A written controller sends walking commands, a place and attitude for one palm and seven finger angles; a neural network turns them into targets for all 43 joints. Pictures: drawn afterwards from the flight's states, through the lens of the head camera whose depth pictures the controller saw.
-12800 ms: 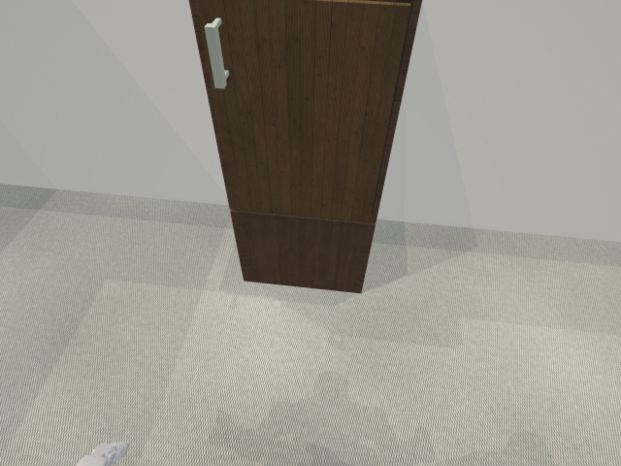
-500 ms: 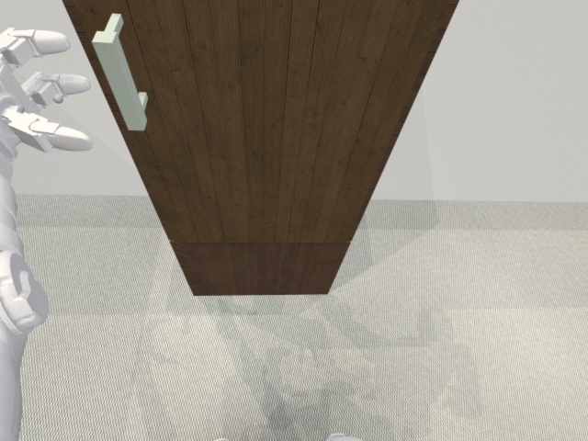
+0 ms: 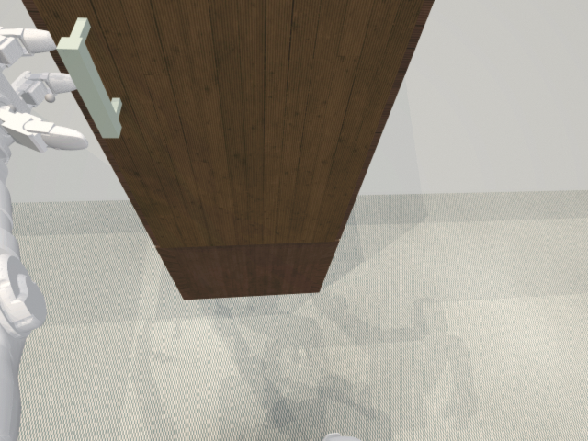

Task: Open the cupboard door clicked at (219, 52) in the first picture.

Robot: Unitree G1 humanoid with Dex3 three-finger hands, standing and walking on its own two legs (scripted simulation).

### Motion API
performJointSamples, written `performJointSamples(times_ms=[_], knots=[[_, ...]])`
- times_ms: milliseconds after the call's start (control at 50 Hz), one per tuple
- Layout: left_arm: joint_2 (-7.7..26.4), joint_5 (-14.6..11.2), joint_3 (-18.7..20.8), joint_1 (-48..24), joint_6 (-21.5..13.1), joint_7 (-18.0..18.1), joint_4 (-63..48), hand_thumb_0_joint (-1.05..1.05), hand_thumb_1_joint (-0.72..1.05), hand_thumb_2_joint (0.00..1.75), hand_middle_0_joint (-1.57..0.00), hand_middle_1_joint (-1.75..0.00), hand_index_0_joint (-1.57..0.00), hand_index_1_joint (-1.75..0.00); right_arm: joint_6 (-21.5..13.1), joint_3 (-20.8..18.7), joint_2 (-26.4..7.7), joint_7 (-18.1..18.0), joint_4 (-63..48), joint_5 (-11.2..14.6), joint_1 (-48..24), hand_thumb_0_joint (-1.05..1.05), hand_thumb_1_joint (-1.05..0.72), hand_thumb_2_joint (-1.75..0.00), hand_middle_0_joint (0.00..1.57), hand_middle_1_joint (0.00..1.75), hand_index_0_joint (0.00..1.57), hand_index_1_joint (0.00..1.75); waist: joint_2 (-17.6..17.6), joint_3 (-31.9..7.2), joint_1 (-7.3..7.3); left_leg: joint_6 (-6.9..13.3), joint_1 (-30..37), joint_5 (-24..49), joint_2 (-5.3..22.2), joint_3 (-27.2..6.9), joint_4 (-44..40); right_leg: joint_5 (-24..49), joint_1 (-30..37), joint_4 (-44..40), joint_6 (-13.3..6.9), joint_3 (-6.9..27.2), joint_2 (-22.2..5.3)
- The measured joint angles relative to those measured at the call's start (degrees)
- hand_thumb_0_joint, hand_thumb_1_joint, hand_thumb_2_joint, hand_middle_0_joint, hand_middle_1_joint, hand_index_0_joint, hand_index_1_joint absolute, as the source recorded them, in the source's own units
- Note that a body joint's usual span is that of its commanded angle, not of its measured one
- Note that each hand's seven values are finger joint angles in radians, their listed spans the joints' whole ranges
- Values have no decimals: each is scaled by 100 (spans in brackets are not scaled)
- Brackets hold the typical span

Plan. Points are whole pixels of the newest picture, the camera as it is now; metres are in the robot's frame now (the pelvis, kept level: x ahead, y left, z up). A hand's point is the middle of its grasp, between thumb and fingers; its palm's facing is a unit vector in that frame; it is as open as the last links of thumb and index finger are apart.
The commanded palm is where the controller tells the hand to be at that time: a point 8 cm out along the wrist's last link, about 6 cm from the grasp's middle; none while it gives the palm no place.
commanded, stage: slide the fingers in behind the handle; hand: left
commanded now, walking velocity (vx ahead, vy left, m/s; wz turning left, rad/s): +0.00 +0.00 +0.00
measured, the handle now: (97, 81) +0.53 +0.20 +0.16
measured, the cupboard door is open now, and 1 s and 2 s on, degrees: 0 0 0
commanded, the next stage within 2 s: move the hooked fingers beside the handle in 1.22 s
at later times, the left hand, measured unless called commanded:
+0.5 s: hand (54, 107) +0.49 +0.24 +0.17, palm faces +0.04 -1.00 +0.01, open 14.4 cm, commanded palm +0.47 +0.26 +0.16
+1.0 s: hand (60, 108) +0.48 +0.23 +0.17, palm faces +0.08 -1.00 -0.01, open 14.7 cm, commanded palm +0.47 +0.23 +0.16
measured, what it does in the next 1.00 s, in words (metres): stands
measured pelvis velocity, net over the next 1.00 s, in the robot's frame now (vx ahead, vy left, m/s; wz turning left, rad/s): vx -0.01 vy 0.00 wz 0.08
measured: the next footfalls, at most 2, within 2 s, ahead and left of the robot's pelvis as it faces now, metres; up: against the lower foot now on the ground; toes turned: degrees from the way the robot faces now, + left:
none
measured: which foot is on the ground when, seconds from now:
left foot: down 0.00-1.00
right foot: down 0.00-1.00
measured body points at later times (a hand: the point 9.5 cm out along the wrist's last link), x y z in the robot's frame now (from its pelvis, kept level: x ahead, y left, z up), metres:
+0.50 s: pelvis +0.00 +0.00 +0.00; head +0.08 +0.02 +0.44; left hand +0.48 +0.29 +0.17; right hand +0.05 -0.27 -0.11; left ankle -0.02 +0.10 -0.72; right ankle -0.02 -0.13 -0.72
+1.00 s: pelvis -0.01 +0.00 +0.00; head +0.07 +0.02 +0.44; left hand +0.47 +0.28 +0.17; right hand +0.02 -0.27 -0.12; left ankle -0.02 +0.10 -0.72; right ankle -0.02 -0.13 -0.72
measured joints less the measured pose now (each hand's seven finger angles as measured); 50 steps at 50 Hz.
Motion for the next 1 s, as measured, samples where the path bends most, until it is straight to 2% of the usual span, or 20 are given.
performJointSamples(times_ms=[280, 580, 740, 1000], knots=[[-609, -293, -307, 456, 124, 312, -558, -1, -50, 30, -22, -116, -24, -118, -36, -85, 43, 83, -7, 6, -327, 1, -90, -89, 21, 30, 20, 30, 39, -87, 279, 4, 301, -50, -49, -43, -77, -78, 320, -65, 13, -42, -42], [-950, -380, -834, 148, 130, 769, -532, -1, -50, 30, -19, -114, -19, -117, -236, -80, 81, 91, 163, -19, -508, 1, -90, -89, 21, 30, 20, 30, 52, 9, 428, 9, 222, -1, -161, -206, 2, -120, 306, 48, 19, -201, -146], [-1091, -458, -1097, 18, 96, 1002, -449, -1, -50, 30, -15, -113, -14, -116, -353, -75, 115, 115, 385, -38, -384, 1, -90, -89, 21, 30, 20, 30, 36, 29, 450, 4, 206, 13, -199, -286, 41, -141, 325, 89, 12, -278, -179], [-1097, -485, -1329, -294, 46, 1157, -224, -1, -50, 30, -15, -114, -14, -119, -590, -98, 81, 141, 570, -78, -347, 1, -90, -89, 21, 30, 20, 30, 20, 50, 441, -2, 28, 41, -244, -366, 126, -159, 173, 197, 3, -353, -221]])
